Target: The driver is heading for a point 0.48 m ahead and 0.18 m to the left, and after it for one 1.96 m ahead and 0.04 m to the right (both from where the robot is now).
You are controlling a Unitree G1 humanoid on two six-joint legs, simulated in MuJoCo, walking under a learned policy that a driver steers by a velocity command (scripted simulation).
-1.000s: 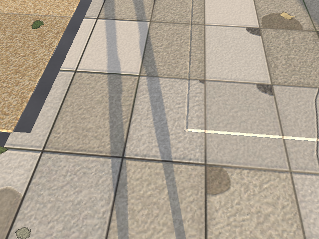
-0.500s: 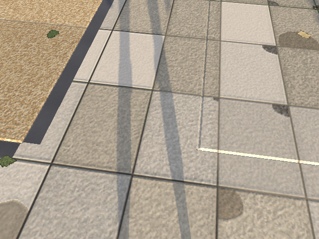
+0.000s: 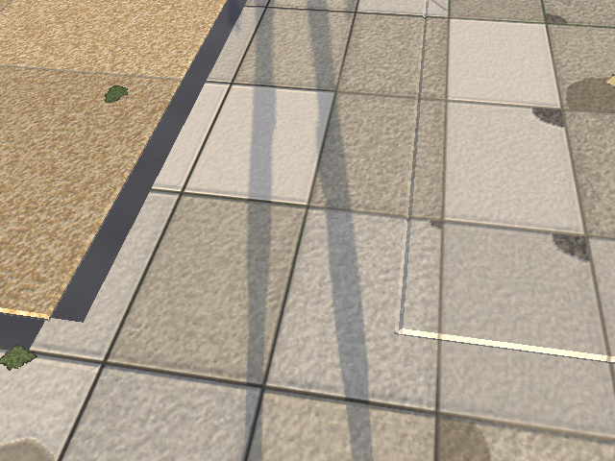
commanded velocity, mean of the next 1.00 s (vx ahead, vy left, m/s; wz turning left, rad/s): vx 0.48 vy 0.00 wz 0.18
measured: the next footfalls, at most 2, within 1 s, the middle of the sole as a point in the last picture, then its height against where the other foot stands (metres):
left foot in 0.32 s outside the picture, level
right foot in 0.88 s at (318, 387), level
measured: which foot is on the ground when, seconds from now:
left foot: up 0.00-0.30, down 0.32-0.90, up 0.92-1.00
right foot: down 0.00-0.34, up 0.36-0.86, down 0.88-1.00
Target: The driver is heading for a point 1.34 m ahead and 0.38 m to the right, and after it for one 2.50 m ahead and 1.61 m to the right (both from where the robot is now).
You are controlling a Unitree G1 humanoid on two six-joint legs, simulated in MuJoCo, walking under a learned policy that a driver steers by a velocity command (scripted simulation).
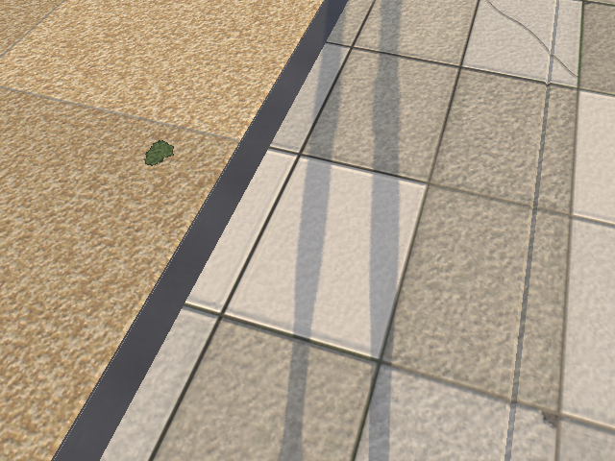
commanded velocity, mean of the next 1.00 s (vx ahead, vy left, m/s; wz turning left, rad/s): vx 0.43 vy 0.00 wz -0.47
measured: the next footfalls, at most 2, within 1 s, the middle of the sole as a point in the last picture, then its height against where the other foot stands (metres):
left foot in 0.34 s outside the picture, level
right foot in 0.84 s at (431, 420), level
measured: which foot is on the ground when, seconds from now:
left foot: up 0.00-0.32, down 0.34-0.84, up 0.86-1.00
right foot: down 0.00-0.36, up 0.38-0.82, down 0.84-1.00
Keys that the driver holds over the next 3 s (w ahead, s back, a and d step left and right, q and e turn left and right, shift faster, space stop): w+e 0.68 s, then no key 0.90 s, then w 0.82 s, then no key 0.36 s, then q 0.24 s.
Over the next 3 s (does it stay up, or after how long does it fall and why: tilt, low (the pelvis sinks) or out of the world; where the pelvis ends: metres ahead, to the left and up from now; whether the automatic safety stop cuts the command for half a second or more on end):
stays up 1.01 -0.35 0.00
